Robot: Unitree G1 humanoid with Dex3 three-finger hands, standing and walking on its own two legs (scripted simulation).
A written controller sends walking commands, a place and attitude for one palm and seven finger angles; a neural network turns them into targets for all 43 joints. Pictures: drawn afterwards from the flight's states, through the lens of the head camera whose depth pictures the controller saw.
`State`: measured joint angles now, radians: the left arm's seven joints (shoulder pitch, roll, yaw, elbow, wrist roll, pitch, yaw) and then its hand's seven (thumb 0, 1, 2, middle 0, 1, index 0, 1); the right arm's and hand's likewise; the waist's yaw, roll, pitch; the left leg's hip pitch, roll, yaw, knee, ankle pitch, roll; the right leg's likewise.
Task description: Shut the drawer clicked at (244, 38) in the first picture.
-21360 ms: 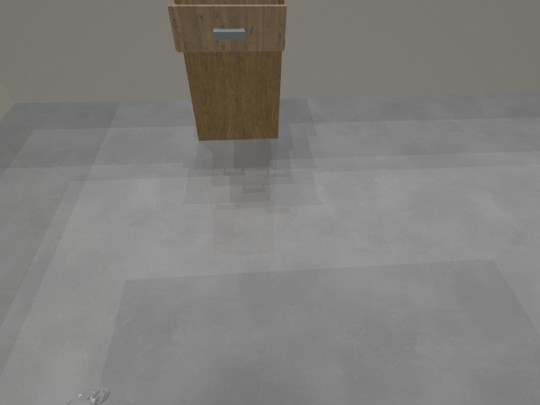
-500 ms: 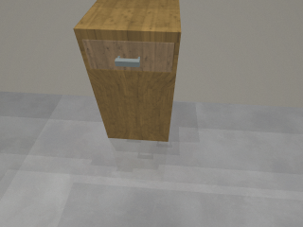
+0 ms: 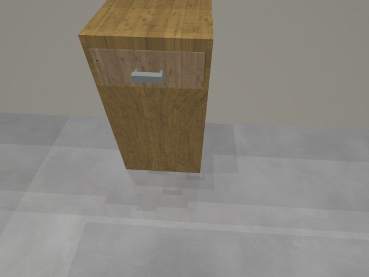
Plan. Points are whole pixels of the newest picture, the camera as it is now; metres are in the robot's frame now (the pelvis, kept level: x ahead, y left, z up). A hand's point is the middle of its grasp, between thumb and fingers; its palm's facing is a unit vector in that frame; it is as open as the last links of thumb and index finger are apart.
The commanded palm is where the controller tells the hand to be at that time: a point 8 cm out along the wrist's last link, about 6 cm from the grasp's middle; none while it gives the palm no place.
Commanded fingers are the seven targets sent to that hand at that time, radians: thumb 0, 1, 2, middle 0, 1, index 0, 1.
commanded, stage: look to check the result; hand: left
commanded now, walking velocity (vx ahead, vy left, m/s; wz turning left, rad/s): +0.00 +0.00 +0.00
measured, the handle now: (148, 74) +0.82 +0.19 -0.02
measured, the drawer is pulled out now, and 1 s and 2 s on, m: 0.00 0.00 0.00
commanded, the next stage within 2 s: stand and wait in 0.36 s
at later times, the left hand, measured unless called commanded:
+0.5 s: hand out of the picture +0.02 +0.18 -0.17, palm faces +0.03 -0.98 -0.22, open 7.4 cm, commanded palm none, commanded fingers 0.00 0.90 0.90 -0.20 -0.30 -0.20 -0.30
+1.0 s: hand out of the picture +0.04 +0.20 -0.17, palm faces +0.01 -0.97 -0.26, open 7.4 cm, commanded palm none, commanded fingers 0.00 0.90 0.90 -0.20 -0.30 -0.20 -0.30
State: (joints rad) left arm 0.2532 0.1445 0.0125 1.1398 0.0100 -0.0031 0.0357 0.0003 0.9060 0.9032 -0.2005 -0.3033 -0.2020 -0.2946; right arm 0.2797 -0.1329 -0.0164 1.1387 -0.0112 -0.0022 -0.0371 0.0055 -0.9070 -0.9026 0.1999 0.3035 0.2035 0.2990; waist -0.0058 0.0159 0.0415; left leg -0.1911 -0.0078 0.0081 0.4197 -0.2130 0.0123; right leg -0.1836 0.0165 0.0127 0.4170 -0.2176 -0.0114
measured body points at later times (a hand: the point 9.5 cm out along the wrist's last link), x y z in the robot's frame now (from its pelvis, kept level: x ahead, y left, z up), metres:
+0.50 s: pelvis +0.00 +0.00 +0.00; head +0.02 -0.01 +0.45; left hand +0.02 +0.23 -0.16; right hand +0.01 -0.24 -0.16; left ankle +0.01 +0.11 -0.74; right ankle +0.00 -0.11 -0.74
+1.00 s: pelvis +0.00 +0.00 +0.00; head +0.02 -0.01 +0.45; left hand +0.04 +0.25 -0.15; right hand +0.03 -0.25 -0.15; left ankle +0.01 +0.11 -0.74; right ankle +0.00 -0.11 -0.74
